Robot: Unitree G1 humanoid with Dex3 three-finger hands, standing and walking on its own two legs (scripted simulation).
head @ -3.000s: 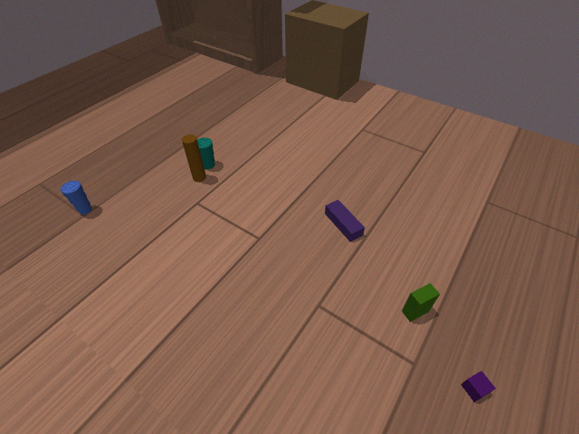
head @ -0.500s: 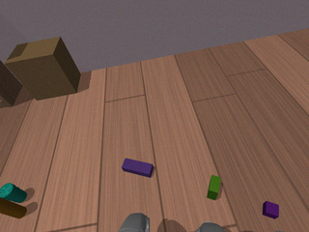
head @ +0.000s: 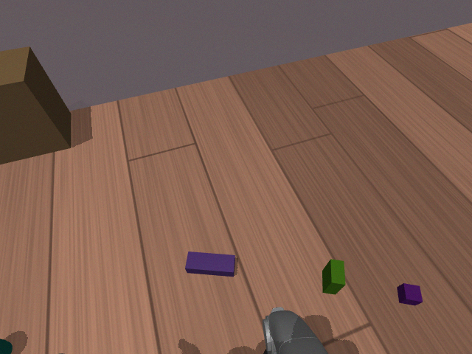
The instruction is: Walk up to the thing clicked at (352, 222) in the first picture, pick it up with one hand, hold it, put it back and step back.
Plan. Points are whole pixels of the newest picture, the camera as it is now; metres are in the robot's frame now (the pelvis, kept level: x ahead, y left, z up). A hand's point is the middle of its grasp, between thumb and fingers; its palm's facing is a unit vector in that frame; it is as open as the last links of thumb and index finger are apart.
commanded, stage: walk up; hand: left
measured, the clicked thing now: (210, 264) +0.52 +0.10 -0.73
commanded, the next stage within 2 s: none
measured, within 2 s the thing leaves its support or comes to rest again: neither
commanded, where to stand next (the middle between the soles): +0.12 -0.02 m, yaw -8 degrees
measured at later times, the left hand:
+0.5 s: hand (100, 328) +0.21 +0.28 -0.16, palm faces -0.18 -0.92 -0.34, open 7.4 cm
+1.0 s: hand out of the picture +0.11 +0.24 -0.15, palm faces -0.23 -0.89 -0.39, open 7.4 cm
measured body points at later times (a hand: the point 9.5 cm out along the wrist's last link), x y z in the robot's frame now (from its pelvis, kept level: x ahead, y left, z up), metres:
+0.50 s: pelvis +0.05 +0.05 -0.01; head +0.09 +0.06 +0.43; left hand +0.21 +0.32 -0.13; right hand +0.10 -0.29 -0.11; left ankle +0.10 +0.20 -0.73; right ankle +0.08 -0.08 -0.72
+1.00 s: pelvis +0.02 -0.02 -0.01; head +0.05 -0.04 +0.44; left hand +0.12 +0.28 -0.13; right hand +0.02 -0.37 -0.13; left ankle +0.08 +0.12 -0.70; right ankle -0.02 -0.14 -0.72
